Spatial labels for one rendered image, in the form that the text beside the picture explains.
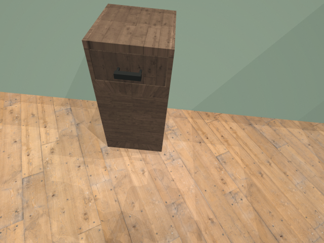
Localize handle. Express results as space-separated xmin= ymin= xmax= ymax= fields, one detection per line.
xmin=113 ymin=67 xmax=142 ymax=82

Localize cabinet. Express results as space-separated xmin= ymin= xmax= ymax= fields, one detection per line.
xmin=82 ymin=4 xmax=176 ymax=152

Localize drawer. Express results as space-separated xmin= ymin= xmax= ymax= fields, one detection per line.
xmin=90 ymin=49 xmax=168 ymax=86

